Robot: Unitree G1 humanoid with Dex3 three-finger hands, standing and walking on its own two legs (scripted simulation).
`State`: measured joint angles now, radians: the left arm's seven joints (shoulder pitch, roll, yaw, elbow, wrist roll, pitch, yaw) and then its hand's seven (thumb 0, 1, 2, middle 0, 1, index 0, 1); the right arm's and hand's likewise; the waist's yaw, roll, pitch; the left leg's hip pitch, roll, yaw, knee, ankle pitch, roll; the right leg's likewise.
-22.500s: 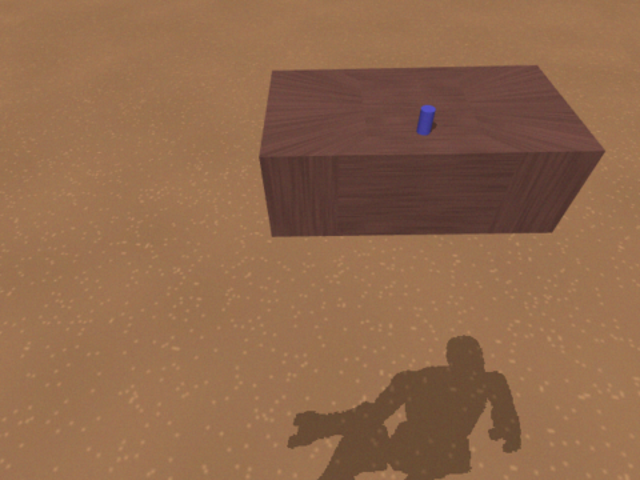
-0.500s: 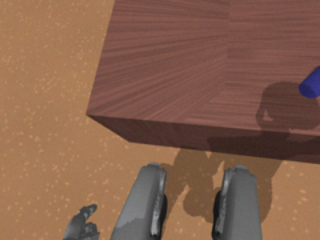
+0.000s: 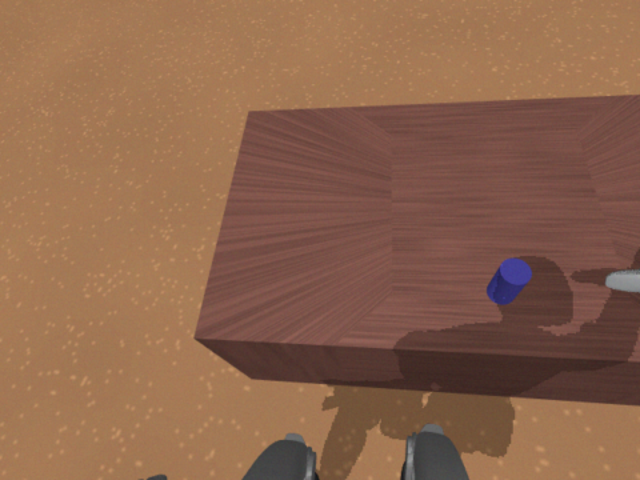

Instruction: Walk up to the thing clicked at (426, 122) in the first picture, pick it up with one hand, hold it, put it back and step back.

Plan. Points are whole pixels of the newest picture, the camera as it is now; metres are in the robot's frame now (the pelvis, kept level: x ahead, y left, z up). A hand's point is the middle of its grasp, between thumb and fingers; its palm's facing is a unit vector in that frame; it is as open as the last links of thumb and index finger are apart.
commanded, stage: home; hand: right
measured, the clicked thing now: (507, 282) +0.46 -0.25 -0.23
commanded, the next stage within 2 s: none
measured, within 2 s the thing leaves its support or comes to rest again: neither
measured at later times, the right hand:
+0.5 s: hand (541, 420) +0.21 -0.20 -0.03, palm faces +0.19 +0.94 -0.27, open 17.4 cm
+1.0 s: hand (506, 456) +0.18 -0.16 -0.03, palm faces +0.15 +0.95 -0.27, open 17.4 cm
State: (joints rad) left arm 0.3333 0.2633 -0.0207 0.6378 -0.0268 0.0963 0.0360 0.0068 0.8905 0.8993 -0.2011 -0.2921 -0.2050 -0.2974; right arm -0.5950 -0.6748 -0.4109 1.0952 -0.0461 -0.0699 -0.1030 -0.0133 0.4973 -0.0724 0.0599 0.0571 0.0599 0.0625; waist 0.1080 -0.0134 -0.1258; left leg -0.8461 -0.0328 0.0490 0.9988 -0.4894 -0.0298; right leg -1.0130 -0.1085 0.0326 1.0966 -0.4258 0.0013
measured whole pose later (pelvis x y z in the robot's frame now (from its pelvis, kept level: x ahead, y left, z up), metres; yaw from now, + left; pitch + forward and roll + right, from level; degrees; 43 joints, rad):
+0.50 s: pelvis +0.02 +0.00 +0.05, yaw -2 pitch +6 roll +2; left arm 0.22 0.19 -0.03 0.59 -0.05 0.03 0.12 0.01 0.90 0.90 -0.20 -0.29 -0.21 -0.30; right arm 0.23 -0.21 -0.01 0.40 0.04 0.04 -0.16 -0.01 0.53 -0.06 0.06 0.06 0.06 0.06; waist 0.01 -0.02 -0.06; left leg -0.40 0.02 0.02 0.71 -0.42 -0.03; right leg -0.53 -0.06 -0.03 0.77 -0.34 0.00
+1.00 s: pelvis +0.01 +0.03 +0.05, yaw -3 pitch +3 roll +0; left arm 0.24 0.21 -0.01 0.59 0.00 -0.02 0.13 0.01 0.90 0.90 -0.20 -0.30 -0.20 -0.30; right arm 0.33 -0.18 0.02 0.32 0.00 0.08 -0.13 -0.01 0.53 -0.06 0.06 0.05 0.06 0.06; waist 0.01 -0.01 -0.03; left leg -0.36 0.02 0.03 0.74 -0.43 -0.01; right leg -0.47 -0.06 -0.01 0.73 -0.31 0.03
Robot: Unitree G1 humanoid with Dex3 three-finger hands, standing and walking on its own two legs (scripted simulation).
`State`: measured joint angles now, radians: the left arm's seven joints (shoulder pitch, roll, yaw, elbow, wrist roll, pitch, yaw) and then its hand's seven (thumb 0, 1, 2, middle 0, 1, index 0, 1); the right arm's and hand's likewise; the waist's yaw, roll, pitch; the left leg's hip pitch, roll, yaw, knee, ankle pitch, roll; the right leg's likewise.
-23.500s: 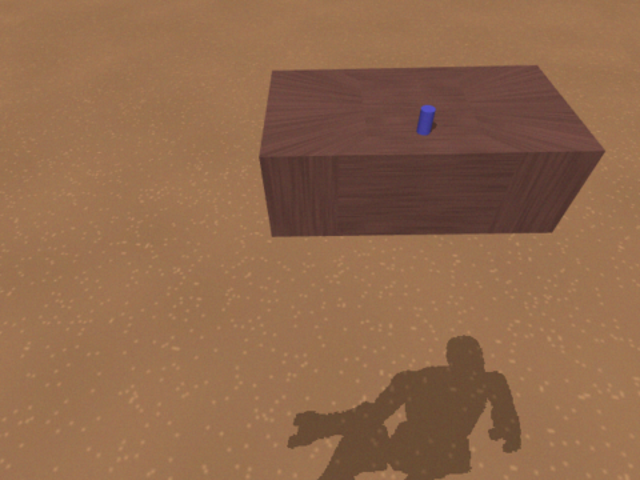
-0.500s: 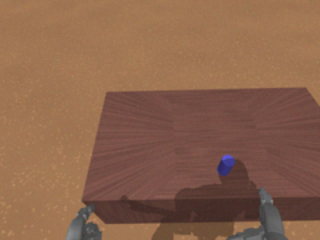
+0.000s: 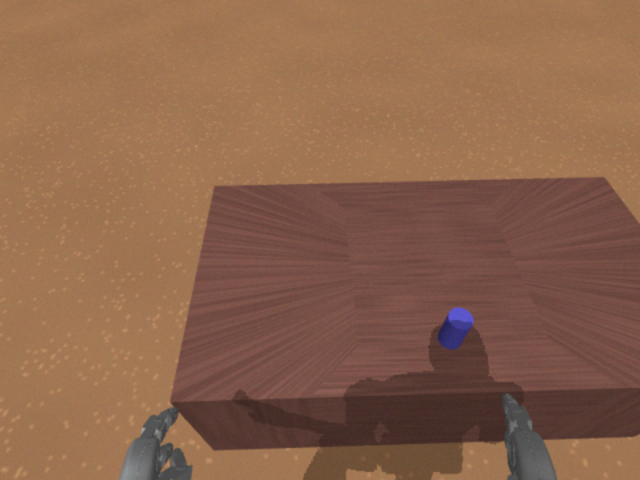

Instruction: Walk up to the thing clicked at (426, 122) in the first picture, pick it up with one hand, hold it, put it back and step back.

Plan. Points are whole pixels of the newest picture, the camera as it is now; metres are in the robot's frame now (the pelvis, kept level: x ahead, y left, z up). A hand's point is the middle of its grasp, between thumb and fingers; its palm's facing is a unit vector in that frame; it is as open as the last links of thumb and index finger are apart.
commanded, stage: home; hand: right
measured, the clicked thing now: (454, 329) +0.46 -0.26 -0.28
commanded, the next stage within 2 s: stand in 1.60 s
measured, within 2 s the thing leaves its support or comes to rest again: neither
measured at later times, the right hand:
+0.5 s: hand out of the picture +0.08 -0.27 -0.12, palm faces -0.03 +0.93 -0.38, open 17.5 cm
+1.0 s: hand out of the picture +0.04 -0.28 -0.13, palm faces -0.06 +0.93 -0.37, open 17.4 cm
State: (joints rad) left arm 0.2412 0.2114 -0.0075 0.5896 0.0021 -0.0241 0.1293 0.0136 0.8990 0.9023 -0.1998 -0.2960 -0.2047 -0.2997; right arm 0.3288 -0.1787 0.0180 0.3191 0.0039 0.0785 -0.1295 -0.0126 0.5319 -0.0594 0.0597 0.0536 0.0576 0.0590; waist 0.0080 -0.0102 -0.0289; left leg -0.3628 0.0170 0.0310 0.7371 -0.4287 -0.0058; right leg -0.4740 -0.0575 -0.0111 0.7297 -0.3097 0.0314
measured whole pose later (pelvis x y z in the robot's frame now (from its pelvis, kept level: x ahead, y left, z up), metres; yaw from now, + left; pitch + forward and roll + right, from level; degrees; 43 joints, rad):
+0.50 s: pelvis +0.01 -0.02 +0.03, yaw +1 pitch -3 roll -1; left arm 0.18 0.29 0.02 1.03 0.04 0.03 0.02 0.01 0.90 0.90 -0.20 -0.30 -0.21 -0.30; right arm 0.22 -0.33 0.01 0.99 -0.03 0.00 -0.04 -0.01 0.55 -0.05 0.06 0.05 0.06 0.05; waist 0.00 0.00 0.03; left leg -0.09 0.06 0.00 0.44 -0.30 -0.04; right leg -0.19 -0.01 -0.06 0.43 -0.19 0.00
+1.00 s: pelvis -0.01 -0.03 +0.03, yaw +1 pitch -4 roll +0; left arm 0.15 0.33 0.02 1.14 0.03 0.02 0.00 0.01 0.90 0.90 -0.20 -0.30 -0.21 -0.30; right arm 0.20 -0.34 0.02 1.09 -0.03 0.00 -0.03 -0.01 0.52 -0.06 0.06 0.05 0.06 0.06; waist 0.01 0.00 0.03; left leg -0.08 0.06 0.00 0.38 -0.24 -0.05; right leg -0.17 0.00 -0.06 0.35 -0.12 -0.01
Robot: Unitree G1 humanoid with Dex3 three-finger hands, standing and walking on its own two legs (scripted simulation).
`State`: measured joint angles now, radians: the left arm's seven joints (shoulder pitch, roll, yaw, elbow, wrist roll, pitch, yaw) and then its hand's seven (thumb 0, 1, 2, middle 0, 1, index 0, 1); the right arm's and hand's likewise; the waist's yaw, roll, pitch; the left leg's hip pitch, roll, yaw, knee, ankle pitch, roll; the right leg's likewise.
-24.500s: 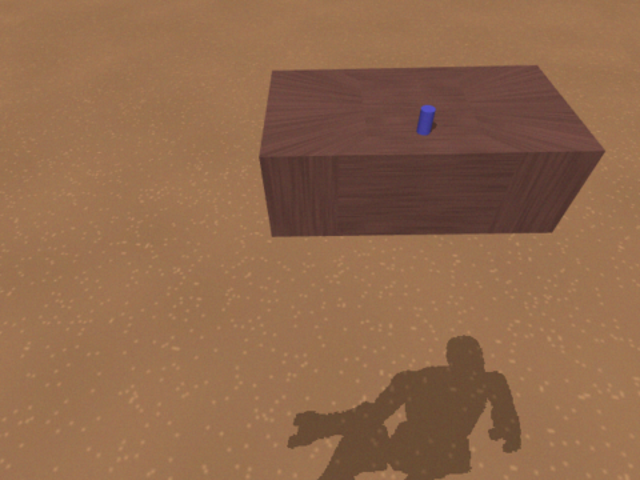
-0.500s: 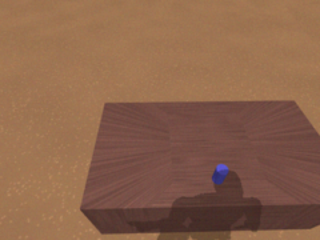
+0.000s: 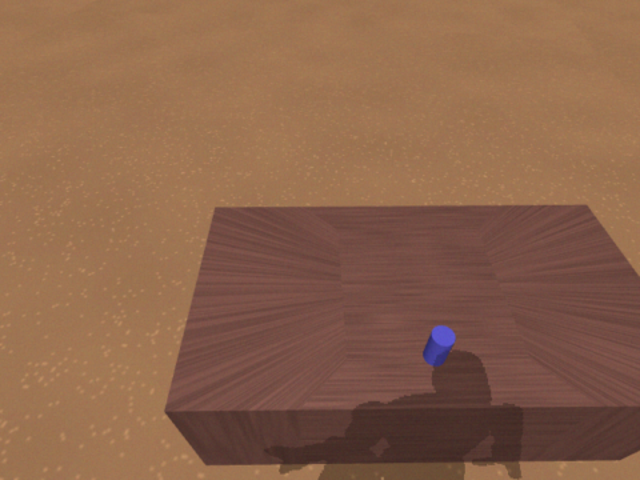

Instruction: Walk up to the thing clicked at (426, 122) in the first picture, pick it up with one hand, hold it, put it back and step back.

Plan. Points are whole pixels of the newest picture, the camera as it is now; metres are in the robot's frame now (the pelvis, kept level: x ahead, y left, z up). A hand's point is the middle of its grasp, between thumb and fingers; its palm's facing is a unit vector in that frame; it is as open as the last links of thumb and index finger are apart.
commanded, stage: home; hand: right
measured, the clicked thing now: (438, 346) +0.47 -0.23 -0.31
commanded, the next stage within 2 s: stand in 0.60 s
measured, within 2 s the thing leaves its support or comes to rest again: neither
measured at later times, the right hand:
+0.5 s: hand out of the picture +0.07 -0.24 -0.16, palm faces -0.06 +0.93 -0.35, open 17.4 cm
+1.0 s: hand out of the picture +0.09 -0.24 -0.15, palm faces -0.06 +0.93 -0.37, open 13.0 cm
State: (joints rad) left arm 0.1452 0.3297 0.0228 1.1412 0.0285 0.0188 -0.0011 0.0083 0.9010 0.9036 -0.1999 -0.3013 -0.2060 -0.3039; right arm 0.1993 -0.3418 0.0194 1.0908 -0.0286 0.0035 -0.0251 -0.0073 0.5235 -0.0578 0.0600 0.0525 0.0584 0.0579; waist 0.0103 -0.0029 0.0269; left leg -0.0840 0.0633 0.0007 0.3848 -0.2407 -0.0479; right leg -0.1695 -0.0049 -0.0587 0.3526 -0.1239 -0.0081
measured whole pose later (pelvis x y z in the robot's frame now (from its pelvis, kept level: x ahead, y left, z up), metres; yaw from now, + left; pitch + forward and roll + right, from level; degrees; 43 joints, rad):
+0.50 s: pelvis +0.01 +0.01 +0.00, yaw +1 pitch -3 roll +0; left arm 0.13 0.33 0.01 1.16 0.02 0.01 0.00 0.01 0.90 0.90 -0.20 -0.30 -0.21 -0.31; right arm 0.17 -0.34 0.02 1.11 -0.02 0.00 -0.02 -0.01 0.53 -0.05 0.06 0.05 0.06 0.06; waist 0.01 0.00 0.04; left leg -0.08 0.04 0.00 0.37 -0.24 -0.03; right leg -0.17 -0.02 -0.06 0.35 -0.14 0.01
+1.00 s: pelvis +0.02 +0.01 +0.00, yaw +1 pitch -2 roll +0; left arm 0.10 0.33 0.01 1.15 0.02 0.00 0.00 0.01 0.90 0.90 -0.20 -0.30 -0.21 -0.30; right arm 0.13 -0.35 0.02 1.11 -0.02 0.00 -0.02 -0.01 -0.03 -0.58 0.18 0.26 0.18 0.26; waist 0.00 0.00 0.04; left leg -0.05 0.04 -0.01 0.33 -0.24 -0.03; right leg -0.14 -0.03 -0.07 0.32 -0.14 0.02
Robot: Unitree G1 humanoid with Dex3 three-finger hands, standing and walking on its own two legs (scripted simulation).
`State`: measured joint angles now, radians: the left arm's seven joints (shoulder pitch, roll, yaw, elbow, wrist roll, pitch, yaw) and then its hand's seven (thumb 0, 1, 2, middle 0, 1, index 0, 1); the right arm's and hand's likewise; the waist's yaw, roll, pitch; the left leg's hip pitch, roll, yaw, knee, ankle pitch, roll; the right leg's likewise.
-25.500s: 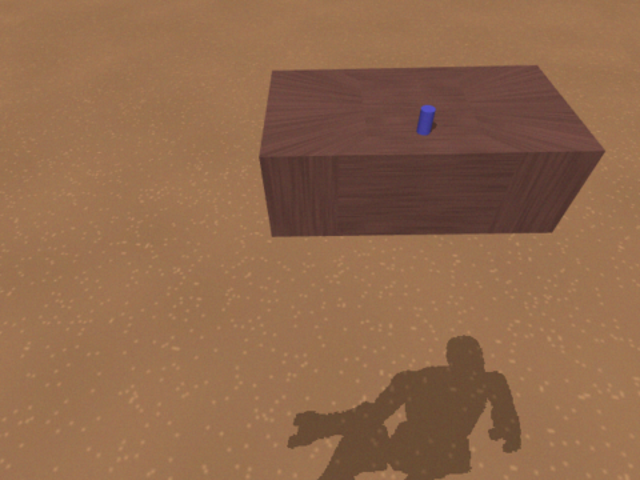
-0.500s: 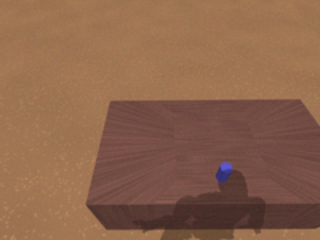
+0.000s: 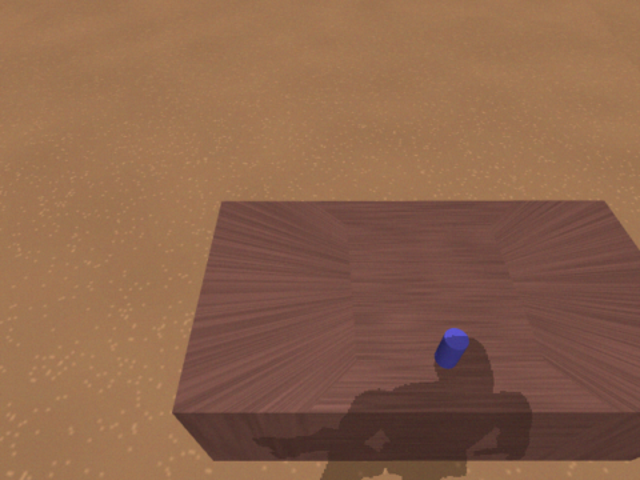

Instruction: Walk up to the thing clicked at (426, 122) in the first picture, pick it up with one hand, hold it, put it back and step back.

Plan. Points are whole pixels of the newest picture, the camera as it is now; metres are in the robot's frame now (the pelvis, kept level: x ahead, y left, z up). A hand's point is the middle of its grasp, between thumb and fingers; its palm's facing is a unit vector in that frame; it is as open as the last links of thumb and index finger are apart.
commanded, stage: stand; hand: right
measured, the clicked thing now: (450, 348) +0.44 -0.26 -0.32
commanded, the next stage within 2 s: none
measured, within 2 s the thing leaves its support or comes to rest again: neither
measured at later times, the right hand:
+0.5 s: hand out of the picture +0.07 -0.25 -0.16, palm faces -0.05 +0.93 -0.35, open 7.4 cm
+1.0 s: hand out of the picture +0.07 -0.25 -0.16, palm faces -0.05 +0.94 -0.35, open 7.4 cm
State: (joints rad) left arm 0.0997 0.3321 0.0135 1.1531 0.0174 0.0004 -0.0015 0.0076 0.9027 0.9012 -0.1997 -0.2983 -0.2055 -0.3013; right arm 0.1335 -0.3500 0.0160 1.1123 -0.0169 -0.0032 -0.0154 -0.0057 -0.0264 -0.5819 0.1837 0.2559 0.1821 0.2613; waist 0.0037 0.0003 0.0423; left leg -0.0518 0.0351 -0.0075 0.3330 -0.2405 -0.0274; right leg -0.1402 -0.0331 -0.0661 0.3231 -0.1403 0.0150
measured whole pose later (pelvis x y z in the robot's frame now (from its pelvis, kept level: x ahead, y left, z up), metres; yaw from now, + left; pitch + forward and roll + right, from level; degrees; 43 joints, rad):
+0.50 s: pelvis +0.01 +0.00 +0.00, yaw +1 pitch -2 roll +0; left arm 0.11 0.33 0.01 1.15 0.01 0.00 0.00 0.01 0.90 0.90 -0.20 -0.30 -0.21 -0.30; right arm 0.13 -0.35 0.01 1.12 -0.02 0.00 -0.01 0.00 -0.89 -0.90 0.20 0.30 0.20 0.30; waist 0.00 0.01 0.05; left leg -0.05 0.03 -0.02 0.32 -0.24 -0.03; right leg -0.14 -0.04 -0.08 0.33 -0.15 0.02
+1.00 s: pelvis +0.00 +0.00 +0.00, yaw +1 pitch -2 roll +0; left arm 0.11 0.33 0.01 1.14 0.01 -0.01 0.00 0.01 0.90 0.90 -0.20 -0.30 -0.21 -0.30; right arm 0.13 -0.35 0.01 1.12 -0.01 0.00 -0.01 0.00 -0.90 -0.90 0.20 0.30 0.20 0.30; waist 0.00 0.01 0.04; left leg -0.05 0.03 -0.02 0.32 -0.24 -0.03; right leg -0.14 -0.04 -0.08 0.32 -0.15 0.02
